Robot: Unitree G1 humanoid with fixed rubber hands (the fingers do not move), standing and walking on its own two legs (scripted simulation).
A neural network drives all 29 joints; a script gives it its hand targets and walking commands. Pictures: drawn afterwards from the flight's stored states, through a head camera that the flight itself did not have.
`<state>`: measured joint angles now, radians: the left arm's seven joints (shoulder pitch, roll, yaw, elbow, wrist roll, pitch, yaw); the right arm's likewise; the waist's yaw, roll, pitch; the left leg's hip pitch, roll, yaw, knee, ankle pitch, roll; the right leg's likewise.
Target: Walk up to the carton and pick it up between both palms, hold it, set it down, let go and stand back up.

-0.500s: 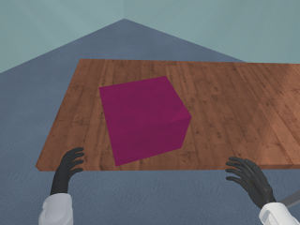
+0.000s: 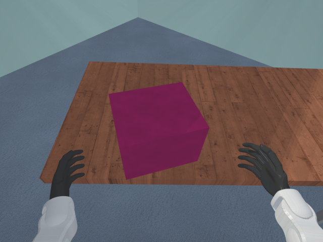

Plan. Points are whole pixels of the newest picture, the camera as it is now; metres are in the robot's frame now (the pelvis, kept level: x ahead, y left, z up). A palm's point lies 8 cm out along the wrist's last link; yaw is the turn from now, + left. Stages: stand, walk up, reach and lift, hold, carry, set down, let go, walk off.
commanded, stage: reach and lift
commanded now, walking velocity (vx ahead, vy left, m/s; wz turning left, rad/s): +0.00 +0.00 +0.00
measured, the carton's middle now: (155, 129) +0.43 +0.04 +0.02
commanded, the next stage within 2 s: none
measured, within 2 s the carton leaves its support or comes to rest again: neither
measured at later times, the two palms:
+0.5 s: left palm (58, 162) +0.27 +0.23 +0.09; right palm (260, 144) +0.34 -0.21 +0.10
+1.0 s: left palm (60, 137) +0.31 +0.24 +0.12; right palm (248, 111) +0.41 -0.19 +0.14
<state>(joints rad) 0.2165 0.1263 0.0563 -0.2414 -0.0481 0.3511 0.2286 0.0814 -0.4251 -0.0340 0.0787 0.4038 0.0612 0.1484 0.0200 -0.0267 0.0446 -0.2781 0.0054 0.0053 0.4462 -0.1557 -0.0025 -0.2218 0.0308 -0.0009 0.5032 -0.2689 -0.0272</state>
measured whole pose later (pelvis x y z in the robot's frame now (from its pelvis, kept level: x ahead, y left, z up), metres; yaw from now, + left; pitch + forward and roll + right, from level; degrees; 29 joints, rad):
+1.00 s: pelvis +0.00 +0.00 +0.00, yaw +0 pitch +0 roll +1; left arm -0.34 0.13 0.21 -0.05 -0.07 0.70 0.20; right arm -0.58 -0.45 0.01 0.47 0.47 0.32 0.06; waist 0.09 -0.03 0.04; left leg -0.28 0.01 0.01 0.43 -0.15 -0.01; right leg -0.22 0.04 0.00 0.49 -0.26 -0.03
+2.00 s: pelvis +0.02 -0.01 +0.00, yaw +0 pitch +5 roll +1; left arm -0.60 0.13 0.18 0.86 -0.07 -0.01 0.17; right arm -0.85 -0.28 0.10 1.15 0.37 -0.03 0.06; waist 0.16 -0.03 0.00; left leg -0.37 0.03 0.01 0.43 -0.15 -0.03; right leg -0.31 0.05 0.00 0.48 -0.26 -0.04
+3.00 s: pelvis +0.02 -0.02 +0.00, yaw -1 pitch +9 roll +1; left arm -0.60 0.03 0.26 0.79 -0.07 -0.04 0.17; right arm -0.85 -0.17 0.11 1.10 0.23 -0.09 -0.04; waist 0.16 -0.03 -0.05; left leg -0.43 0.04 0.01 0.43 -0.15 -0.04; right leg -0.38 0.06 0.00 0.48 -0.26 -0.04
